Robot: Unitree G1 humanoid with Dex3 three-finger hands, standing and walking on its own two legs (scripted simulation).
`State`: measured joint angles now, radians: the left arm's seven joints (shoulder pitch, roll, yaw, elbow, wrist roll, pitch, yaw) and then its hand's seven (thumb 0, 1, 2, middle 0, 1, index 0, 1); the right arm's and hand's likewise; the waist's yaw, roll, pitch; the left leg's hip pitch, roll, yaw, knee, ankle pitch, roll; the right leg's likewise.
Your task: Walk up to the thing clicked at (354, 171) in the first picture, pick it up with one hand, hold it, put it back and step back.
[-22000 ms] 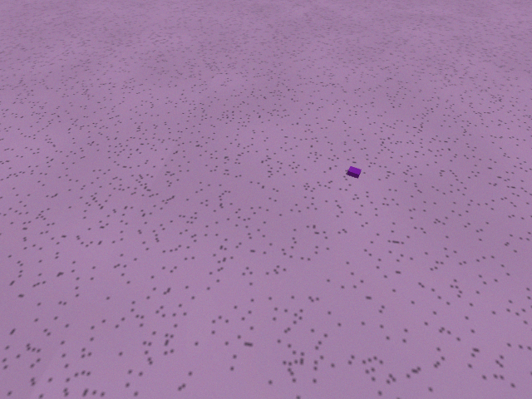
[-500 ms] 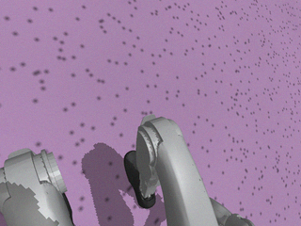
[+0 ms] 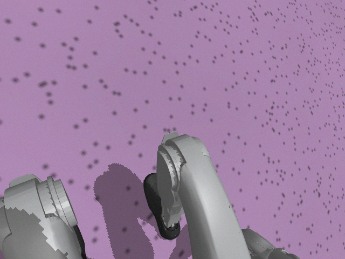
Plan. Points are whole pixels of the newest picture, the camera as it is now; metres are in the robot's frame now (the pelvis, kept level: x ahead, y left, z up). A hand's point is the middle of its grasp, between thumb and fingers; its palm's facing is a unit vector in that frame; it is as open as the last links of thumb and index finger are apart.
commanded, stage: settle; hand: left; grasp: from above
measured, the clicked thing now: out of the picture +0.43 +0.31 -0.29
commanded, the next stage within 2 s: go down in 0.88 s
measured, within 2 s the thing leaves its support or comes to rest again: neither
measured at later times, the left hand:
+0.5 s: hand out of the picture +0.42 +0.32 -0.22, palm faces -0.31 -0.16 -0.94, open 7.0 cm
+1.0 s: hand out of the picture +0.40 +0.31 -0.13, palm faces -0.41 -0.11 -0.90, open 5.4 cm
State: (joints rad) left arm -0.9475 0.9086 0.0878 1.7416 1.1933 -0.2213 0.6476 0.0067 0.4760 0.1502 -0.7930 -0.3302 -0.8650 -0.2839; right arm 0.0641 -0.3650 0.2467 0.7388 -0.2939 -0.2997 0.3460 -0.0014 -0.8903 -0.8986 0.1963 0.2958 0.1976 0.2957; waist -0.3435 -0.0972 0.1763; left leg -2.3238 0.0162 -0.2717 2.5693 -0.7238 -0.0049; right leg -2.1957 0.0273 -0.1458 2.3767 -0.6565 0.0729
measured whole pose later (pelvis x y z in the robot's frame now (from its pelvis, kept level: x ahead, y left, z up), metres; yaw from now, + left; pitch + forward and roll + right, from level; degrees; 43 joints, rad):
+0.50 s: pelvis +0.00 +0.00 +0.00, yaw +0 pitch +27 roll -14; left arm -0.86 0.82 0.19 1.56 1.27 -0.18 0.70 0.06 0.52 0.05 -1.07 -0.17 -0.97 -0.10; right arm 0.10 -0.35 0.16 0.77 -0.28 -0.29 0.36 0.00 -0.91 -0.90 0.20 0.30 0.20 0.30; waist -0.32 -0.08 0.09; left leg -2.34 0.01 -0.26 2.56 -0.72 -0.01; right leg -2.22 0.02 -0.14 2.38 -0.65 0.06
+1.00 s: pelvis +0.00 -0.01 +0.02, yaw +6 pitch +31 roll -8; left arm -0.85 0.66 0.08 1.39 1.24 -0.22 0.43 0.01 0.68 0.01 -1.09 -0.10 -1.11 -0.06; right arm 0.12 -0.31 0.04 0.75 -0.15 -0.13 0.23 0.00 -0.91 -0.91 0.20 0.30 0.20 0.30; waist -0.21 0.01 -0.05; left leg -2.31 0.01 -0.16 2.43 -0.67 -0.02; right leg -2.23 -0.01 -0.06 2.33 -0.64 0.04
